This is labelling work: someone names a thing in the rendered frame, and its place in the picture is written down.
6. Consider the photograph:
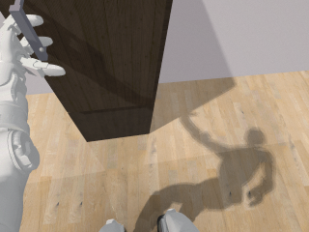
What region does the left robot hand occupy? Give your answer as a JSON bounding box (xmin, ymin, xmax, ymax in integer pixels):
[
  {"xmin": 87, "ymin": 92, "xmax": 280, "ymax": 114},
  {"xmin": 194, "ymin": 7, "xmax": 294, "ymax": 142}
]
[{"xmin": 0, "ymin": 14, "xmax": 66, "ymax": 78}]

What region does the robot right shin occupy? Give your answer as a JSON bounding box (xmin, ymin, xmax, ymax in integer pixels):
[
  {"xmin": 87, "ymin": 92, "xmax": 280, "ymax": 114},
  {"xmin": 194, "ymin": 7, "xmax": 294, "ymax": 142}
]
[{"xmin": 164, "ymin": 208, "xmax": 176, "ymax": 216}]

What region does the robot shin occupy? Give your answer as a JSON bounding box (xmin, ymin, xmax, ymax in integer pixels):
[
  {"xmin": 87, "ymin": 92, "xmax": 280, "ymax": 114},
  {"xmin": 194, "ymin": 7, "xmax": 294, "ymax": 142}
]
[
  {"xmin": 164, "ymin": 208, "xmax": 176, "ymax": 216},
  {"xmin": 106, "ymin": 218, "xmax": 118, "ymax": 224}
]

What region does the cupboard door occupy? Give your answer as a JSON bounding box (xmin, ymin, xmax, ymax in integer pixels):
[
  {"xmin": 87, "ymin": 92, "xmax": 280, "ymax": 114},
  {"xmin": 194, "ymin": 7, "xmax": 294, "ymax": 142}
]
[{"xmin": 0, "ymin": 0, "xmax": 167, "ymax": 113}]

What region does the left robot forearm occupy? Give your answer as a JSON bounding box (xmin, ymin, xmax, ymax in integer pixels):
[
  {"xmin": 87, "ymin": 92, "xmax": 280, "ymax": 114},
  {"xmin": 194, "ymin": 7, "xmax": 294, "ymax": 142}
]
[{"xmin": 0, "ymin": 62, "xmax": 30, "ymax": 136}]

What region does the left robot upper arm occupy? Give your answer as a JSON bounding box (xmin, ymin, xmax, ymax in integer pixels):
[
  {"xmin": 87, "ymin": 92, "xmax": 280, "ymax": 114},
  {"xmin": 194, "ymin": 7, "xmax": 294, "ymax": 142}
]
[{"xmin": 0, "ymin": 130, "xmax": 41, "ymax": 232}]

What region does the robot left shin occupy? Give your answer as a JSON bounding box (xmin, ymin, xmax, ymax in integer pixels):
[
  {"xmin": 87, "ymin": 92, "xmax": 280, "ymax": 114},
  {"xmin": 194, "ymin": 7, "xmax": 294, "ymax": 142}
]
[{"xmin": 106, "ymin": 218, "xmax": 118, "ymax": 224}]

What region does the handle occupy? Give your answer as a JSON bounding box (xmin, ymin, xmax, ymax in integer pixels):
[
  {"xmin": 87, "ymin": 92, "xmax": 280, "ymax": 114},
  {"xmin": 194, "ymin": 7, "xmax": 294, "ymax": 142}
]
[{"xmin": 9, "ymin": 0, "xmax": 48, "ymax": 61}]

